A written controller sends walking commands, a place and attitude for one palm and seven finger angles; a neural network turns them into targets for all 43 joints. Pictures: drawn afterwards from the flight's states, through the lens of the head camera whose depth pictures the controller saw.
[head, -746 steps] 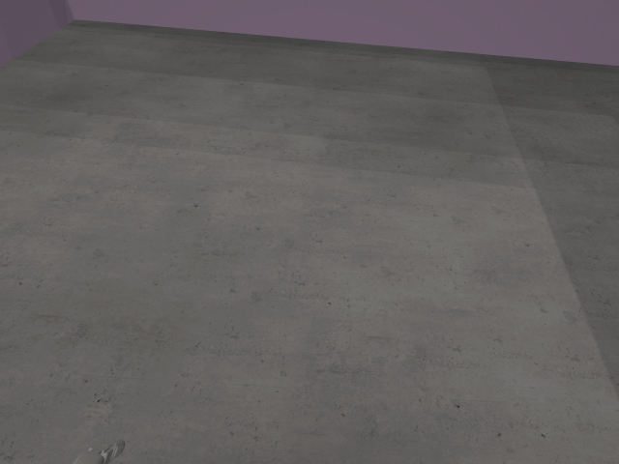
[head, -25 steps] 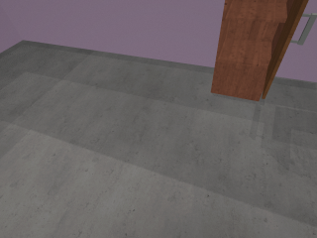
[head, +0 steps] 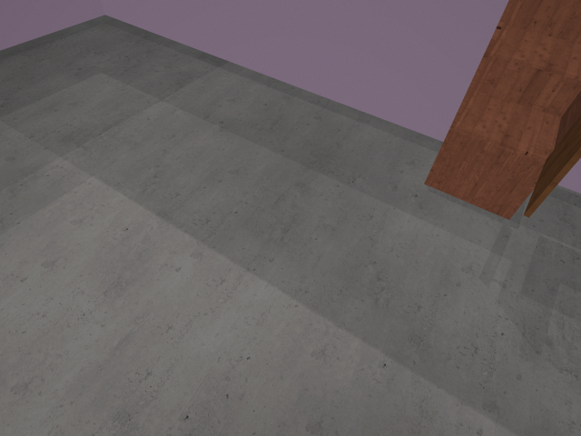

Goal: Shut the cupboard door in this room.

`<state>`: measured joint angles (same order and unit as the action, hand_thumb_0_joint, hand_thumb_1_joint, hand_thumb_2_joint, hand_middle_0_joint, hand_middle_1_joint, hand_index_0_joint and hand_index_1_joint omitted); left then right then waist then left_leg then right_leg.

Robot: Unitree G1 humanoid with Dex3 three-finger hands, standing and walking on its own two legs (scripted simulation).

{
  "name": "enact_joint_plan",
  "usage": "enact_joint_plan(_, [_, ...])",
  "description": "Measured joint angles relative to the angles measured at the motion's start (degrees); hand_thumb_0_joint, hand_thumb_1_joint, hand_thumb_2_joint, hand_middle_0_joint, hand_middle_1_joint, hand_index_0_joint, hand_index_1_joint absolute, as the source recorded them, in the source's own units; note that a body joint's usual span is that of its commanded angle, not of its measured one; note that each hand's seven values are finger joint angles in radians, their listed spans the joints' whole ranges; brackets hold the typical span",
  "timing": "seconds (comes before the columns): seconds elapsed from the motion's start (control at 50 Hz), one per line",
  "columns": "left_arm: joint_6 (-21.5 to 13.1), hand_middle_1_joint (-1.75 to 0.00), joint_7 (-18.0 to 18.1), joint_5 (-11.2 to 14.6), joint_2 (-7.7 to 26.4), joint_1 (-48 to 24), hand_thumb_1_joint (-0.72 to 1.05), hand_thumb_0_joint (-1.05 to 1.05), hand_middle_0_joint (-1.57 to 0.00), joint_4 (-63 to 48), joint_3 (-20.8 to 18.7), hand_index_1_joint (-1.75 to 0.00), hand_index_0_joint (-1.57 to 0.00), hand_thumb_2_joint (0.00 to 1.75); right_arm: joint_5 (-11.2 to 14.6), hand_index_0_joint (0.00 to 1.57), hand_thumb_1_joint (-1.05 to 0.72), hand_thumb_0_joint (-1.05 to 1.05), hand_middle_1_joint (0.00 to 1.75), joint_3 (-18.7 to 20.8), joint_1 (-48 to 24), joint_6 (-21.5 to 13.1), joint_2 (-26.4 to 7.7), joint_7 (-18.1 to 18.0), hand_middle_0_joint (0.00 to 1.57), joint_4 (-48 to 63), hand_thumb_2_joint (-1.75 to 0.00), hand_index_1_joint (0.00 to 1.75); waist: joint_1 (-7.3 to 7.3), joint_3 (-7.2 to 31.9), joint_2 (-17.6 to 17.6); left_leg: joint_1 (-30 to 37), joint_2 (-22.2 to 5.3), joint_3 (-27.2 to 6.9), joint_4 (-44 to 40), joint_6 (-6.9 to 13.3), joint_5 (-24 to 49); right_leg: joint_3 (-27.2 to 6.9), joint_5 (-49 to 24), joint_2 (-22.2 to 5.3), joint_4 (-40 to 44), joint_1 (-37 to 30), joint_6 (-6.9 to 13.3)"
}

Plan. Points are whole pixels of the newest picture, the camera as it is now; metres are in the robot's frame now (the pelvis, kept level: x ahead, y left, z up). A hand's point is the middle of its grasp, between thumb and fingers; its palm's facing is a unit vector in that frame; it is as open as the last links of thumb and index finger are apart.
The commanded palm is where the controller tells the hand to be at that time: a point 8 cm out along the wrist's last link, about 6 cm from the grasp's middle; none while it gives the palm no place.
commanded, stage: stand and wait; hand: left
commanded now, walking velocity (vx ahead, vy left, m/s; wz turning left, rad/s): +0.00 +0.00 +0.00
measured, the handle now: out of the picture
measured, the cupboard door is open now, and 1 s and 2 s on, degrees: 86 86 86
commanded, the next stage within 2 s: turn or walk to find it in 0.10 s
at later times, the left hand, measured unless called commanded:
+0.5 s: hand out of the picture +0.00 +0.21 -0.19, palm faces +0.18 -0.96 -0.20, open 7.3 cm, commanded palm none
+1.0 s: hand out of the picture +0.04 +0.19 -0.14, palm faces +0.30 -0.91 -0.29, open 7.4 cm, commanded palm none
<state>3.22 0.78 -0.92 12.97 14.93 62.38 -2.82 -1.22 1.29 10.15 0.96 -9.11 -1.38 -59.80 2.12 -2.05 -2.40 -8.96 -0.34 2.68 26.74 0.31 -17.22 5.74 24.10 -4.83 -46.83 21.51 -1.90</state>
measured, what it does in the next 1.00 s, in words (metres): steps on the spot, turning left: right foot, then left foot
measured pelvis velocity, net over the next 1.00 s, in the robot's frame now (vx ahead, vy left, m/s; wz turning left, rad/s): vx -0.03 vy -0.04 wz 0.33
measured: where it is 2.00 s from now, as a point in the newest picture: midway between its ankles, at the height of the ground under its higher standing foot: outside the picture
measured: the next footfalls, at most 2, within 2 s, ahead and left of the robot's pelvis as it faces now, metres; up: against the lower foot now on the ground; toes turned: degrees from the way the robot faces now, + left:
right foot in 0.16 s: +0.04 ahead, -0.13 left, +0.00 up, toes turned -6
left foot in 0.48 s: -0.01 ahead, +0.13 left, +0.00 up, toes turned +12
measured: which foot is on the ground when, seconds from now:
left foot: down 0.00-0.20, up 0.22-0.46, down 0.48-0.96, up 0.98-1.00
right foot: up 0.00-0.14, down 0.16-0.50, up 0.52-0.92, down 0.94-1.00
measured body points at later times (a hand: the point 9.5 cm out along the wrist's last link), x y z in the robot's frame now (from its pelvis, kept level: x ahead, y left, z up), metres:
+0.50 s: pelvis -0.02 +0.01 -0.01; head +0.02 +0.04 +0.43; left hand -0.01 +0.26 -0.17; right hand +0.05 -0.24 -0.16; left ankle -0.05 +0.12 -0.74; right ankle +0.00 -0.13 -0.74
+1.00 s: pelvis -0.03 -0.04 -0.01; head +0.02 -0.07 +0.44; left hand +0.03 +0.23 -0.12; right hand +0.08 -0.26 -0.18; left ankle -0.05 +0.11 -0.72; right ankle +0.00 -0.12 -0.74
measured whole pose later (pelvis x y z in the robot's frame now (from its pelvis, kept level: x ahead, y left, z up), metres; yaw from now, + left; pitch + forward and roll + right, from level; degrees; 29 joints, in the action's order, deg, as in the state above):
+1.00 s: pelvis -0.03 -0.04 -0.01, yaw +19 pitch +0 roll +2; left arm 0.5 0.7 -0.7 10.0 5.0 52.6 -1.7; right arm -1.1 4.2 13.3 2.7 -12.7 0.0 -56.8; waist -2.4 -4.2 3.9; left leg -20.7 2.1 -5.0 40.2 -1.8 -22.9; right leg 4.7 18.0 -1.9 -34.5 16.1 1.6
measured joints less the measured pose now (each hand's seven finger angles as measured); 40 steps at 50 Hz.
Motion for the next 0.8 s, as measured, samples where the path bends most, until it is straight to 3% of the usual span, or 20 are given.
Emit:
enact_joint_plan(0.06, [-0.6, -0.3, -0.1, 0.1, -0.5, -0.3, 0.91, 0.01, -0.2, 0.1, 0.5, -0.29, -0.2, 0.9, 0.0, 0.2, -0.93, 0.0, 0.3, -0.1, -0.8, -0.5, -0.3, -0.3, 0.2, -0.5, -0.9, 0.3, 0.08, 0.1, 0.7, 0.6, 0.3, 0.0, -1.5, 0.1, 1.0, -1.9, -0.2, 0.0, 0.5, -1.1, -0.7])
enact_joint_plan(0.14, [-1.8, -0.3, 0.0, 0.2, -1.4, -0.7, 0.91, 0.0, -0.2, 0.2, 1.4, -0.29, -0.2, 0.9, 0.1, 0.2, -0.92, 0.0, 0.3, -0.1, -1.3, -0.9, -0.4, -0.1, 0.2, -0.9, -0.9, 0.3, -0.13, 0.0, 1.3, 0.2, 0.7, 0.4, -0.2, -0.6, 0.4, -2.3, -5.6, -0.2, 12.8, -6.6, -1.2])
enact_joint_plan(0.2, [-2.8, -0.3, 0.1, 0.0, -3.1, -1.3, 0.91, 0.0, -0.2, 0.6, 1.9, -0.29, -0.2, 0.9, 0.8, 0.2, -0.92, 0.0, 0.3, 0.6, -1.0, -0.6, -1.4, 0.0, 0.2, -1.1, -0.9, 0.3, -1.11, -0.4, 4.0, -1.2, -0.7, -0.7, 3.3, -1.4, -1.0, -0.7, -8.0, 1.1, 15.1, -8.2, 0.9])
enact_joint_plan(0.24, [-3.1, -0.3, 0.0, -0.1, -3.9, -1.6, 0.91, 0.0, -0.2, 0.1, 1.9, -0.29, -0.2, 0.9, 0.8, 0.2, -0.92, 0.0, 0.3, 0.9, -0.2, 0.3, -2.0, 0.2, 0.2, -1.1, -0.9, 0.3, -1.78, -0.2, 4.6, -3.2, -0.8, -1.0, 7.4, -1.6, -4.6, 0.7, -7.0, 0.8, 15.2, -8.4, 1.8])
enact_joint_plan(0.32, [-3.1, -0.3, 0.3, -0.4, -4.3, -2.6, 0.91, 0.0, -0.21, -1.6, 1.2, -0.3, -0.21, 0.9, 0.7, 0.2, -0.92, 0.0, 0.3, 1.6, 0.6, 1.7, -2.8, 0.7, 0.2, -1.4, -0.9, 0.3, -1.15, -1.2, 3.6, -8.6, -0.6, -1.4, 20.7, -1.6, -10.3, 2.1, -7.8, 0.0, 16.3, -8.3, 2.1])
enact_joint_plan(0.36, [-3.0, -0.3, 0.3, -0.6, -3.9, -3.1, 0.92, 0.0, -0.21, -2.3, 0.9, -0.3, -0.21, 0.9, 0.7, 0.2, -0.92, 0.0, 0.3, 1.8, 0.7, 2.0, -3.0, 1.0, 0.2, -1.2, -0.9, 0.3, -1.25, -2.1, 3.0, -9.9, -1.0, -1.2, 23.0, -1.9, -11.0, 2.9, -8.3, -0.5, 16.8, -8.2, 1.9])
enact_joint_plan(0.42, [-2.7, -0.3, 0.2, -0.7, -3.0, -3.8, 0.91, 0.0, -0.21, -3.1, 0.4, -0.3, -0.21, 0.9, 0.8, 0.2, -0.91, 0.0, 0.3, 2.0, 1.1, 1.9, -3.1, 1.3, 0.2, -0.6, -0.9, 0.3, -1.54, -3.2, 2.1, -9.8, -1.6, -0.3, 19.8, -2.5, -9.9, 4.3, -8.4, -1.5, 16.3, -7.7, 1.2])
enact_joint_plan(0.48, [-2.3, -0.3, 0.1, -0.4, -1.8, -3.9, 0.91, 0.0, -0.21, -3.8, 0.0, -0.3, -0.21, 0.9, 0.7, 0.2, -0.91, 0.0, 0.3, 1.8, 1.7, 1.3, -3.2, 1.5, 0.2, 0.2, -0.9, 0.3, -1.95, -3.5, 1.4, -6.7, -1.9, 0.7, 9.2, -2.7, -2.7, 5.6, -7.0, -2.6, 13.0, -6.0, -0.1])
enact_joint_plan(0.5, [-1.9, -0.3, 0.0, -0.1, -1.2, -4.0, 0.91, 0.0, -0.21, -3.9, -0.3, -0.3, -0.21, 0.9, 0.5, 0.2, -0.91, 0.0, 0.3, 1.9, 1.9, 0.9, -3.0, 1.6, 0.2, 0.3, -0.9, 0.3, -2.06, -3.5, 0.6, -6.6, -1.2, 0.9, 8.1, -1.0, -1.5, 5.5, -5.9, -3.6, 10.6, -4.9, -0.4])
enact_joint_plan(0.56, [0.0, -0.3, 0.1, 0.0, 0.4, -4.4, 0.91, 0.0, -0.21, -3.9, -1.0, -0.3, -0.21, 0.9, -0.1, 0.2, -0.91, 0.0, 0.3, 1.6, 2.2, 0.5, -1.7, 1.5, 0.2, 1.0, -0.9, 0.3, -1.98, -3.3, -0.7, -7.0, -0.2, 1.1, 8.4, 1.3, -2.1, 0.7, 3.0, -2.5, -1.1, -0.2, -0.9])
enact_joint_plan(0.64, [0.4, -0.3, -0.2, 0.0, 1.1, -5.7, 0.91, 0.01, -0.2, -4.0, -1.3, -0.29, -0.2, 0.9, -0.2, 0.2, -0.91, 0.0, 0.3, 1.0, 3.0, -0.1, -0.8, 0.8, 0.2, 1.5, -0.9, 0.3, -2.43, -2.5, 0.5, -5.7, 0.2, -0.4, 2.8, 1.6, 1.2, -2.3, 0.9, -0.4, -12.2, 4.1, -1.5])
enact_joint_plan(0.7, [-0.3, -0.3, -0.2, 0.2, 1.4, -6.7, 0.91, 0.01, -0.2, -5.0, -1.1, -0.29, -0.2, 0.9, -0.1, 0.2, -0.91, 0.0, 0.3, 0.6, 3.3, -0.5, -0.3, 0.7, 0.2, 1.7, -0.9, 0.3, -2.46, -2.3, 1.2, -4.8, 0.8, -1.3, -0.4, 1.7, 3.3, -3.4, -0.3, 0.1, -13.9, 5.0, -2.2])
enact_joint_plan(0.8, [-0.4, -0.3, 0.1, 0.5, 1.1, -8.9, 0.91, 0.01, -0.2, -6.5, -0.8, -0.29, -0.2, 0.9, -0.2, 0.2, -0.9, 0.0, 0.3, 0.8, 3.3, -0.6, 0.0, 0.9, 0.2, 2.4, -0.9, 0.3, -3.23, -2.2, 1.7, -4.7, 1.7, -3.1, -1.6, 1.1, 4.5, -4.5, 0.9, 0.6, -9.4, 3.7, -2.9])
